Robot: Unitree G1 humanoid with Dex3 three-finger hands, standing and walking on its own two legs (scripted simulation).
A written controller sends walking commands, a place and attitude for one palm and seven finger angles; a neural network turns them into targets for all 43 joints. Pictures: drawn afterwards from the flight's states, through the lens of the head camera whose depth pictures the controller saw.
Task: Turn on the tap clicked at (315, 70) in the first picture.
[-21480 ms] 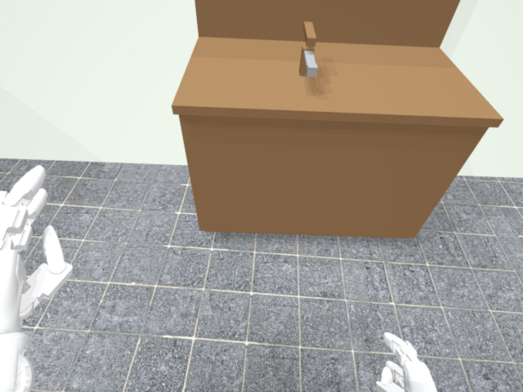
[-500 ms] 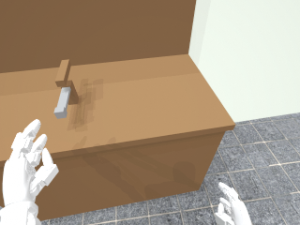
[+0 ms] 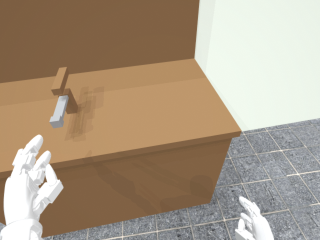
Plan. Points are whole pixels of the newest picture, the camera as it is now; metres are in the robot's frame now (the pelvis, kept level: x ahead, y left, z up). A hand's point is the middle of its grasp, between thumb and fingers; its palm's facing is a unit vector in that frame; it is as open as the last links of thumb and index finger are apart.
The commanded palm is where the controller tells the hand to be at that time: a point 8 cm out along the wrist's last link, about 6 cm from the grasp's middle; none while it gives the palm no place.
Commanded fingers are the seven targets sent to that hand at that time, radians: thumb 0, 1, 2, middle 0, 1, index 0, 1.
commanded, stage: turn the palm inward beside the body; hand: left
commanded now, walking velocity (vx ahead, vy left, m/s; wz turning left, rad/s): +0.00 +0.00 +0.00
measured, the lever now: (56, 121) +0.40 +0.38 +0.07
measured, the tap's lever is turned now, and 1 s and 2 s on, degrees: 0 0 0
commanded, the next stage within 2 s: reach beside the lever's end, fingers flat in 0.22 s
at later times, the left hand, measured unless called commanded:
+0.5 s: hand (60, 177) +0.20 +0.24 +0.12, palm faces +0.50 -0.85 -0.13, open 7.4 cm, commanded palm +0.16 +0.28 +0.14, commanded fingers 0.00 0.90 0.90 -0.20 -0.30 -0.20 -0.30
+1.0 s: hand (53, 158) +0.25 +0.29 +0.11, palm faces +0.51 -0.85 -0.10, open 7.4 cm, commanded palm +0.21 +0.33 +0.12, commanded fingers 0.00 0.90 0.90 -0.19 -0.26 -0.19 -0.26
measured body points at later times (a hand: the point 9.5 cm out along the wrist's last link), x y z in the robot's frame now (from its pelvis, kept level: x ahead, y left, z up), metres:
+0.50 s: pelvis +0.01 -0.01 +0.00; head +0.01 -0.04 +0.45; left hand +0.17 +0.28 +0.13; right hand +0.21 -0.23 -0.09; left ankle +0.00 +0.13 -0.72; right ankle +0.03 -0.07 -0.72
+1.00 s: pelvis +0.01 +0.02 +0.00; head +0.02 +0.01 +0.45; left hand +0.22 +0.33 +0.12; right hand +0.19 -0.21 -0.09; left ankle +0.00 +0.13 -0.72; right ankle +0.03 -0.07 -0.72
